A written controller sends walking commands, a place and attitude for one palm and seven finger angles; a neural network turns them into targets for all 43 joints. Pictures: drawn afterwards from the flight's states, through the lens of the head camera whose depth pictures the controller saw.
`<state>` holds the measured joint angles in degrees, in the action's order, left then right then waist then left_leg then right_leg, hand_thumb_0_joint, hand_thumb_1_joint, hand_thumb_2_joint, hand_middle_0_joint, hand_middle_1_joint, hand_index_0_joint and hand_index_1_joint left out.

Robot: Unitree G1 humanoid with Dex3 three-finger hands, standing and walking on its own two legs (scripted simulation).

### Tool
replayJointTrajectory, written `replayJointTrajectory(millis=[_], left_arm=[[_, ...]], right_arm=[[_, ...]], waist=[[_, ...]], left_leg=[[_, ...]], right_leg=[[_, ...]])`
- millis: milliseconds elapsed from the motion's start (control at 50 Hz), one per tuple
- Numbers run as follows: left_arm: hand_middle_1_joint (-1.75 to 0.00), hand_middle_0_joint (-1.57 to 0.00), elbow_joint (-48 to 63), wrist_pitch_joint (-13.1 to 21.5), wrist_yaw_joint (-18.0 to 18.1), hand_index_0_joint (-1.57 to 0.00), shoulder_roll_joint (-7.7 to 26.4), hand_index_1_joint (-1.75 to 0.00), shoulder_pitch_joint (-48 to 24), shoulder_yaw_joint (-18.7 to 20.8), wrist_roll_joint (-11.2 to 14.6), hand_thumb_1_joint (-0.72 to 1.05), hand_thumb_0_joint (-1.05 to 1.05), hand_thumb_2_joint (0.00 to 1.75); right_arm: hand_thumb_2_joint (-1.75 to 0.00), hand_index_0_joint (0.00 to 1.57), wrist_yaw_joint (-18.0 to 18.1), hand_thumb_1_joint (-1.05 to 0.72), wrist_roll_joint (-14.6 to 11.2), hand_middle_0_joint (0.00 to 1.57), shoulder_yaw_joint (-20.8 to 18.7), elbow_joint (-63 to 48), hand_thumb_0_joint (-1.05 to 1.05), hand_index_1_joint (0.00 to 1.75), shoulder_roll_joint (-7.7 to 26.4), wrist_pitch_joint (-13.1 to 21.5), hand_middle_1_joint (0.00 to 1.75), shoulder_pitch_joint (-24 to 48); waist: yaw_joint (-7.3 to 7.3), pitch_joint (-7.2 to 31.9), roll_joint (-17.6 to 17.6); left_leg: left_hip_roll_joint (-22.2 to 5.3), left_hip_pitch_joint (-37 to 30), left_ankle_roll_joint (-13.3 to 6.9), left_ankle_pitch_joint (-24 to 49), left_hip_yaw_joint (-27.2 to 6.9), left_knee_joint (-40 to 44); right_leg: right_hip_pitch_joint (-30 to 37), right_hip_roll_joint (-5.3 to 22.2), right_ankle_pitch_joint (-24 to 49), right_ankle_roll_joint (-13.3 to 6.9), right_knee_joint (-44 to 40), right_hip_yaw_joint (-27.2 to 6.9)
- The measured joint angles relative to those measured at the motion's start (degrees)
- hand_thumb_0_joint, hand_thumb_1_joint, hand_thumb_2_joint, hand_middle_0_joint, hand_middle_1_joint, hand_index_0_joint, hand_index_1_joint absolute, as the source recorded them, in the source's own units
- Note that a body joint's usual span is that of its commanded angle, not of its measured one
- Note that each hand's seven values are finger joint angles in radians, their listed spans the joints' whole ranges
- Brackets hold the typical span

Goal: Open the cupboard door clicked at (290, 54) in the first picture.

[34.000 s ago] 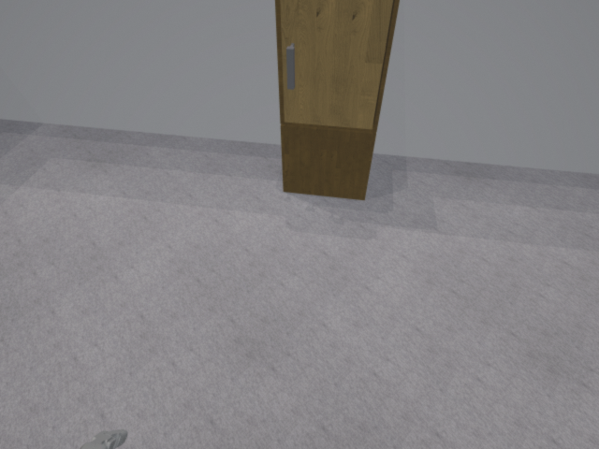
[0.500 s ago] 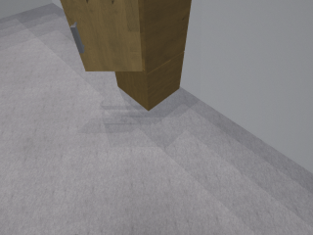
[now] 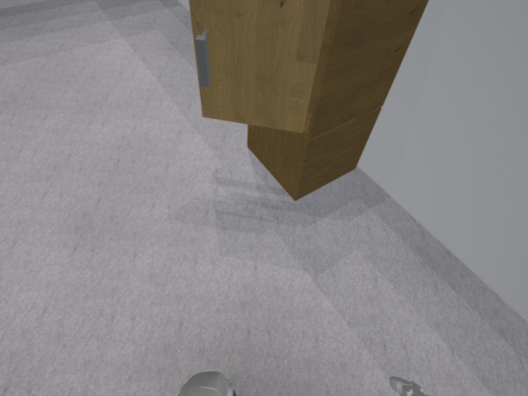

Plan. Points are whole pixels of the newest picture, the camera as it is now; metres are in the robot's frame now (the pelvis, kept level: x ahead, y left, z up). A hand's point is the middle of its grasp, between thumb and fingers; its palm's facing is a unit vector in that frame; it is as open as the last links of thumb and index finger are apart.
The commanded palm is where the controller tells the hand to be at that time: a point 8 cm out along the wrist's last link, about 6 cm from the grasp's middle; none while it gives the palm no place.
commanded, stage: take the last steps up to it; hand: left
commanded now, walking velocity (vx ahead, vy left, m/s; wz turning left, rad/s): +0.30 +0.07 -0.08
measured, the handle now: (205, 58) +0.99 +0.28 -0.07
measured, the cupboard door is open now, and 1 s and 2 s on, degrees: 46 46 46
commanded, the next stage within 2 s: come to a stop and stand still in 0.98 s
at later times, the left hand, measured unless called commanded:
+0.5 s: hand (196, 276) +0.33 +0.16 -0.13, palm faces -0.10 -0.97 -0.20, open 7.4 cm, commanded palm none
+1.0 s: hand (161, 279) +0.32 +0.24 -0.17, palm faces +0.03 -0.99 -0.17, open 7.4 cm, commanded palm none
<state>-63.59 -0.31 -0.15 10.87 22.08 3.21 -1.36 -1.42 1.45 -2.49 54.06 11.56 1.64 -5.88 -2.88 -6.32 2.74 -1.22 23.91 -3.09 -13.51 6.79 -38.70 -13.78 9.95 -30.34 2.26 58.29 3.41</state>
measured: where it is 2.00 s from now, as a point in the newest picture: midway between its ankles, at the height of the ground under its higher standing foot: (251, 325)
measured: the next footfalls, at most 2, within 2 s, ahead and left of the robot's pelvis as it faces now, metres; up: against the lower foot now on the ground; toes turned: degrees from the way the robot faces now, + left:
right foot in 0.48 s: +0.26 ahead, -0.11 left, +0.00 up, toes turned -10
left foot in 0.88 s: +0.45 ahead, +0.15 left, +0.00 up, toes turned +0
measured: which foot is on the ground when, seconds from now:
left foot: down 0.00-0.48, up 0.50-0.86, down 0.88-1.00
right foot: up 0.00-0.46, down 0.48-0.88, up 0.90-1.00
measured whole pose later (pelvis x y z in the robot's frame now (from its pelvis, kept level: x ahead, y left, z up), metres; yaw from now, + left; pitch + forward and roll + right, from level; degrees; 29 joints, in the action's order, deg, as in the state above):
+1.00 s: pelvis +0.35 +0.06 +0.02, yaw -3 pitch -1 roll +0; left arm -63.7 0.0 -0.3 11.0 18.3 3.1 -1.5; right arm 0.2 1.8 -1.7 56.1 9.2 3.3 -9.4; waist -2.4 -3.2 2.5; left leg -1.2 18.2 -2.8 -12.5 7.6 -31.1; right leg -21.8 4.7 -25.6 -0.1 63.4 3.8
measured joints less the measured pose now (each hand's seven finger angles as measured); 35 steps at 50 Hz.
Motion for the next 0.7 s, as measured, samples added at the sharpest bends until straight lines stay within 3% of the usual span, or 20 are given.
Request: replayJointTrajectory(millis=[40, 80, 200, 340, 460, 500, 540, 580, 640, 700], left_arm=[[-0.3, -0.2, 0.68, -0.34, 0.03, -0.2, 0.76, -0.29, -2.32, 0.27, -0.11, 0.91, 0.01, 0.9], [-0.3, -0.2, 1.98, -0.21, -0.08, -0.2, 1.14, -0.29, -4.91, 0.52, -0.36, 0.91, 0.01, 0.9], [-0.3, -0.2, 6.26, 0.38, -0.59, -0.2, 0.69, -0.29, -10.91, 0.68, -0.43, 0.91, 0.01, 0.9], [-0.3, -0.2, 8.25, 0.06, -1.06, -0.2, -0.01, -0.29, -15.36, 0.15, -0.4, 0.91, 0.01, 0.9], [-0.3, -0.2, 9.03, 0.96, -1.25, -0.2, -0.67, -0.29, -17.19, -0.63, -0.39, 0.91, 0.01, 0.9], [-0.3, -0.2, 9.18, 2.48, -1.22, -0.2, -0.9, -0.29, -17.29, -0.7, -0.46, 0.91, 0.01, 0.9], [-0.3, -0.2, 9.01, 3.61, -0.87, -0.2, -1.66, -0.29, -16.85, -0.89, -0.11, 0.91, 0.01, 0.9], [-0.3, -0.2, 8.58, 4.02, -0.32, -0.2, -2.46, -0.29, -15.17, -1.09, 0.16, 0.91, 0.0, 0.9], [-0.3, -0.21, 7.62, 4.67, 1.13, -0.21, -2.55, -0.3, -12.01, 0.44, 1.03, 0.94, -0.01, 0.9], [-0.3, -0.21, 5.69, 4.54, 0.99, -0.2, -0.75, -0.3, -9.36, 0.72, 0.47, 0.96, -0.03, 0.9]], right_arm=[[-0.9, 0.2, 0.66, -0.91, 0.07, 0.2, 0.59, 0.22, 0.0, 0.3, -1.19, 0.08, 0.3, -1.19], [-0.9, 0.2, 1.26, -0.92, 0.04, 0.2, 0.88, 0.99, 0.0, 0.3, -2.2, 0.26, 0.3, -2.91], [-0.9, 0.2, 2.03, -0.95, -0.16, 0.21, 0.21, 3.84, -0.01, 0.3, -1.25, 1.27, 0.3, -8.85], [-0.9, 0.2, 1.77, -0.93, 0.09, 0.2, 0.6, 7.45, 0.0, 0.3, -1.57, 1.17, 0.3, -15.49], [-0.9, 0.2, 1.72, -0.92, 0.29, 0.2, 1.33, 9.83, 0.0, 0.3, -2.51, 1.04, 0.3, -19.33], [-0.9, 0.2, 1.6, -0.91, -0.28, 0.2, 1.46, 10.73, 0.0, 0.3, -2.97, 0.77, 0.3, -20.21], [-0.9, 0.2, 1.37, -0.91, -0.65, 0.2, 1.3, 11.28, 0.01, 0.3, -3.03, -0.19, 0.3, -19.21], [-0.9, 0.2, 1.31, -0.91, -0.65, 0.2, 0.92, 11.23, 0.01, 0.3, -2.85, -0.85, 0.3, -17.56], [-0.9, 0.2, 1.17, -0.91, -0.42, 0.2, 0.34, 9.8, 0.01, 0.3, -2.62, -1.39, 0.3, -14.22], [-0.9, 0.2, 0.66, -0.91, -0.21, 0.2, -0.16, 7.82, 0.01, 0.3, -2.41, -1.43, 0.3, -10.84]], waist=[[0.07, 0.45, 0.02], [0.3, 1.03, -0.25], [1.59, 3.53, -0.86], [3.98, 4.96, -1.6], [5.82, 4.02, -2.68], [5.78, 3.49, -2.99], [5.98, 2.16, -3.68], [5.56, 1.65, -3.86], [4.73, 1.89, -3.49], [3.86, 2.68, -2.73]], left_leg=[[0.49, -2.31, -0.54, -1.07, 0.51, 2.13], [1.19, -5.24, -0.58, 0.02, 0.8, 6.14], [3.92, -13.74, -1.87, 2.56, 1.81, 17.66], [4.98, -20.39, -1.51, 0.72, 2.18, 22.9], [2.85, -22.71, 0.68, -6.24, 3.12, 18.12], [1.21, -19.94, 1.38, -10.8, 2.76, 8.74], [0.28, -13.22, 1.84, -14.83, -0.46, -8.69], [-0.19, -6.64, 2.44, -13.19, -2.7, -20.04], [-2.21, 0.73, 3.72, -8.47, -4.0, -22.1], [-3.97, 4.24, 4.76, -3.5, -3.85, -14.84]], right_leg=[[-6.97, -1.46, 2.87, -1.32, 9.72, -0.38], [-12.17, -2.23, 6.9, -1.74, 12.38, 0.48], [-20.1, -3.47, 15.95, -1.46, 5.71, 0.93], [-17.89, -3.79, 19.07, -1.49, -9.46, 0.38], [-9.53, -6.02, 18.38, -3.0, -23.33, 2.04], [-6.54, -7.09, 17.91, -4.29, -25.56, 2.51], [-5.04, -7.71, 15.31, -4.88, -24.06, 3.56], [-2.27, -8.04, 15.01, -4.5, -26.2, 4.13], [1.75, -8.56, 16.25, -4.27, -31.55, 4.41], [4.88, -8.44, 16.64, -3.88, -35.4, 4.48]])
